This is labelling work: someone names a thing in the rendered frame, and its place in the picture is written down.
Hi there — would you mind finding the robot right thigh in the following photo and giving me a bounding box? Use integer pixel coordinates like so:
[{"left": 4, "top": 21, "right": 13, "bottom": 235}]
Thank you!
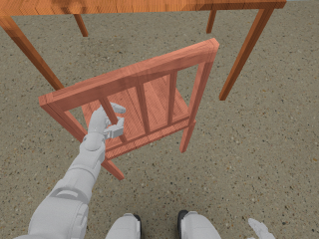
[{"left": 180, "top": 214, "right": 221, "bottom": 239}]

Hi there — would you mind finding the robot left thigh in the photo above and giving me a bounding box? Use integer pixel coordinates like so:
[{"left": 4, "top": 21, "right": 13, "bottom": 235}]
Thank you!
[{"left": 105, "top": 216, "right": 141, "bottom": 239}]

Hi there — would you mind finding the robot left hand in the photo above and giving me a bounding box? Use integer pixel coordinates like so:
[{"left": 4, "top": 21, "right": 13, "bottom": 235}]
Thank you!
[{"left": 88, "top": 102, "right": 126, "bottom": 139}]

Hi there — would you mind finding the chair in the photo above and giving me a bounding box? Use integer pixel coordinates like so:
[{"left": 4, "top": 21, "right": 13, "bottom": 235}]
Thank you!
[{"left": 38, "top": 38, "right": 219, "bottom": 180}]

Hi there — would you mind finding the robot right hand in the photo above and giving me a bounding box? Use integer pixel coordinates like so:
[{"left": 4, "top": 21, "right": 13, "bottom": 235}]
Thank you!
[{"left": 247, "top": 218, "right": 275, "bottom": 239}]

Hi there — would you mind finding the left robot upper arm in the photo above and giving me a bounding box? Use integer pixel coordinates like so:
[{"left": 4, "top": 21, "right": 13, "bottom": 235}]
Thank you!
[{"left": 13, "top": 196, "right": 89, "bottom": 239}]

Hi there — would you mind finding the left robot forearm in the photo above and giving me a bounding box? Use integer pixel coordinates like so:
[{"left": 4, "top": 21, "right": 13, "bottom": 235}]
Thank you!
[{"left": 28, "top": 132, "right": 106, "bottom": 235}]

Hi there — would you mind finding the table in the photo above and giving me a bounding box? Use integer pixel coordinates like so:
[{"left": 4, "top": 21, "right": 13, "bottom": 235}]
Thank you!
[{"left": 0, "top": 0, "right": 287, "bottom": 101}]

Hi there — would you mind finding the robot thigh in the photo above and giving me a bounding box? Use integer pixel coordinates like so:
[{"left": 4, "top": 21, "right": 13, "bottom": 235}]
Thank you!
[
  {"left": 180, "top": 214, "right": 221, "bottom": 239},
  {"left": 105, "top": 216, "right": 141, "bottom": 239}
]

